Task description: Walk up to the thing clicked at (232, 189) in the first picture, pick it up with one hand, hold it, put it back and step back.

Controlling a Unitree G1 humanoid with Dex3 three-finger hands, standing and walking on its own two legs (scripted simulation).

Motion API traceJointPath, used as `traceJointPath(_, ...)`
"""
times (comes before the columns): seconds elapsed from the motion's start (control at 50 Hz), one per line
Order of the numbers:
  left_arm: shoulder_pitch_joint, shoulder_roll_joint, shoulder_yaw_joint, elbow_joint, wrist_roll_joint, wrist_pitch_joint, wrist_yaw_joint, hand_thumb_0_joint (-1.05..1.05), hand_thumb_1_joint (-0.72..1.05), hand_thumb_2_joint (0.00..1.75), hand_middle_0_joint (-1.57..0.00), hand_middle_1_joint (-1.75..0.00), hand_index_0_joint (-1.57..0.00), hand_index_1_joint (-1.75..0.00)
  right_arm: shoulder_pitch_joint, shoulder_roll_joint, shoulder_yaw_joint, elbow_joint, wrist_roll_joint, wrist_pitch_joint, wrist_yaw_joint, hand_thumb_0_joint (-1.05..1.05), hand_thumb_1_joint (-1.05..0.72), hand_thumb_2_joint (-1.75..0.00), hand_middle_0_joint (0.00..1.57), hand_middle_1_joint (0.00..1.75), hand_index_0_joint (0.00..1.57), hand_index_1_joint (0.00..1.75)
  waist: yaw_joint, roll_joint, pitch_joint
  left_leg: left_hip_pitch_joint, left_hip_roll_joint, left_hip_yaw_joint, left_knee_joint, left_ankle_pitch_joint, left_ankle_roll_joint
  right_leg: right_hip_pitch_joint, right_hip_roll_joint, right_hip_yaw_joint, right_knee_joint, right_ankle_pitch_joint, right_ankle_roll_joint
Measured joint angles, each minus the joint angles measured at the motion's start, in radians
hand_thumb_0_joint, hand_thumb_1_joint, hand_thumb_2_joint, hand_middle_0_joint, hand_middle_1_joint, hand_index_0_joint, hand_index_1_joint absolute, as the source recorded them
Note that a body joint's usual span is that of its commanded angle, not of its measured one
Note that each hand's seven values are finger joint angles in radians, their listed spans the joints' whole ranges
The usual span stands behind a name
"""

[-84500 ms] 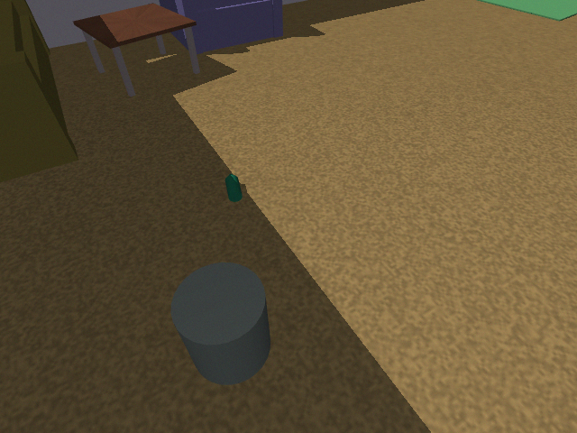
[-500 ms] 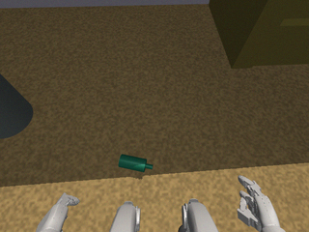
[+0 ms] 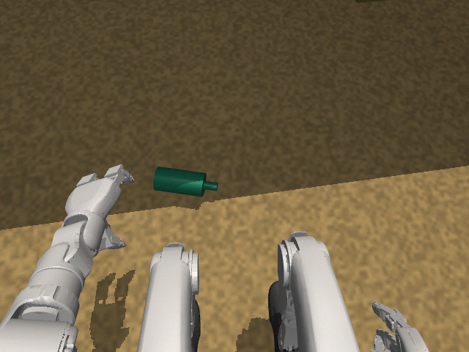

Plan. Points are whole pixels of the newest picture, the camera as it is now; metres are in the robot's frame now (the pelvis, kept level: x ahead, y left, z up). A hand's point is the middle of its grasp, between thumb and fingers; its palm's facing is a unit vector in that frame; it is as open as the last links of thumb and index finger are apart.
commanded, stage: rise first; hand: left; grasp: from above
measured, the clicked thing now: (187, 182) +0.53 +0.12 -0.40
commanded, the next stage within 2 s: none
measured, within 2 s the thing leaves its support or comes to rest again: neither
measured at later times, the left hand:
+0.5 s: hand (133, 197) +0.44 +0.22 -0.22, palm faces -0.49 -0.05 -0.87, open 14.1 cm
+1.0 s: hand (143, 189) +0.47 +0.21 -0.26, palm faces -0.48 +0.05 -0.87, open 14.0 cm
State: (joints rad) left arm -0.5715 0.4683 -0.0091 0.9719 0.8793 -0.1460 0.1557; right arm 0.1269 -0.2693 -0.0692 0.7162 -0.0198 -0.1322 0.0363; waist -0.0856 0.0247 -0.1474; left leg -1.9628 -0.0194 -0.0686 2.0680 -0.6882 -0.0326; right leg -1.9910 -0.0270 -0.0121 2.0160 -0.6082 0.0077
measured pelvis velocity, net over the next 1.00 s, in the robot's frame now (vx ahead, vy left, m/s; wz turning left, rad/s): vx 0.01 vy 0.01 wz -0.05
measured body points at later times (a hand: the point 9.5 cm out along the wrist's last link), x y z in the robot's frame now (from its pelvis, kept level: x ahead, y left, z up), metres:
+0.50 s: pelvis +0.00 +0.02 -0.06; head +0.21 +0.06 +0.33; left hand +0.46 +0.22 -0.17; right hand +0.06 -0.27 -0.18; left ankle +0.08 +0.13 -0.40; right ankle +0.11 -0.12 -0.40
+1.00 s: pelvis +0.01 +0.01 -0.09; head +0.24 +0.06 +0.29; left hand +0.49 +0.21 -0.21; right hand +0.03 -0.27 -0.19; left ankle +0.08 +0.13 -0.40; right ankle +0.11 -0.13 -0.40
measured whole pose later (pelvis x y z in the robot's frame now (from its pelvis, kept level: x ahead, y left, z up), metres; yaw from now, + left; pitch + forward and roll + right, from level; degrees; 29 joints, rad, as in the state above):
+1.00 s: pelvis +0.01 +0.01 -0.09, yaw -3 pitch +36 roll -6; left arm -0.95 0.61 -0.03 1.39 1.32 -0.30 0.37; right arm 0.17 -0.27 0.00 0.74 -0.13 -0.02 0.12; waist -0.24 0.01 -0.08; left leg -2.26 -0.05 -0.11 2.36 -0.72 -0.02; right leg -2.25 -0.03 -0.03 2.25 -0.63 0.04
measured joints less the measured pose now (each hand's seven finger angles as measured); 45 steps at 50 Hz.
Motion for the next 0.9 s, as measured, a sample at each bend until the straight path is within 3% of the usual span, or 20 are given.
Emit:
traceJointPath(0.2, -0.137, 0.050, -0.006, 0.165, 0.163, -0.094, 0.055, 0.00, -0.44, 0.99, -0.09, -0.99, -0.10, -0.98, 0.040, -0.003, 0.011, 0.021, -0.026, 0.052, 0.024, 0.01, -0.86, -0.89, 0.20, 0.30, 0.20, 0.30, -0.055, -0.011, 0.018, -0.123, -0.014, -0.018, 0.120, 0.002, 0.003, -0.104, -0.005, -0.011, 0.097, 0.005, 0.012)
traceJointPath(0.38, -0.233, 0.059, -0.023, 0.285, 0.286, -0.096, 0.145, 0.00, -0.48, 1.03, -0.07, -0.97, -0.07, -0.96, 0.030, 0.005, 0.026, 0.031, -0.054, 0.082, 0.045, 0.01, -0.87, -0.89, 0.20, 0.30, 0.20, 0.30, -0.090, -0.015, 0.015, -0.192, -0.025, -0.021, 0.182, -0.004, 0.016, -0.155, -0.012, -0.012, 0.144, -0.004, 0.025)
traceJointPath(0.58, -0.321, 0.082, -0.033, 0.375, 0.340, -0.089, 0.166, 0.00, -0.49, 1.02, -0.06, -0.95, -0.07, -0.94, 0.015, 0.021, 0.046, 0.029, -0.077, 0.095, 0.064, 0.00, -0.89, -0.89, 0.20, 0.30, 0.20, 0.30, -0.119, -0.010, 0.025, -0.237, -0.029, -0.020, 0.219, -0.010, 0.024, -0.193, -0.013, -0.009, 0.175, -0.011, 0.032)
traceJointPath(0.9, -0.371, 0.133, -0.019, 0.412, 0.422, -0.151, 0.196, 0.00, -0.47, 0.99, -0.07, -0.96, -0.09, -0.94, 0.037, 0.005, 0.069, 0.026, -0.104, 0.114, 0.080, 0.00, -0.91, -0.90, 0.20, 0.30, 0.20, 0.30, -0.146, -0.018, 0.057, -0.287, -0.028, -0.035, 0.279, -0.026, 0.017, -0.245, -0.007, -0.019, 0.228, -0.018, 0.032)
